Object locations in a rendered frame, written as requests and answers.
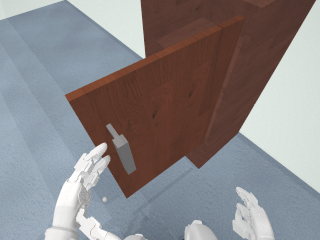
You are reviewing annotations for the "right robot shin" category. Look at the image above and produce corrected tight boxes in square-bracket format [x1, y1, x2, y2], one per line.
[191, 220, 202, 225]

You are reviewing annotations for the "right robot hand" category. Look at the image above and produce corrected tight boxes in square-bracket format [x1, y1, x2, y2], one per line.
[232, 187, 275, 240]

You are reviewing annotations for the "handle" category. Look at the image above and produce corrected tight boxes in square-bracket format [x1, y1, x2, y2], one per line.
[106, 124, 136, 175]

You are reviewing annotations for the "left robot hand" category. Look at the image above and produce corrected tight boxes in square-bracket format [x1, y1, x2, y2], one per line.
[52, 142, 121, 240]

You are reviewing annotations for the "cupboard door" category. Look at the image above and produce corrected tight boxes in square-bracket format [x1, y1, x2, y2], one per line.
[65, 15, 246, 198]

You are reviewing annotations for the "left robot forearm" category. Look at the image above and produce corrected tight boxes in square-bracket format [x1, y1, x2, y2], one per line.
[44, 226, 79, 240]

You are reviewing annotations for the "right robot thigh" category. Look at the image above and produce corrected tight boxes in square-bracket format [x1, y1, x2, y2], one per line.
[184, 223, 218, 240]

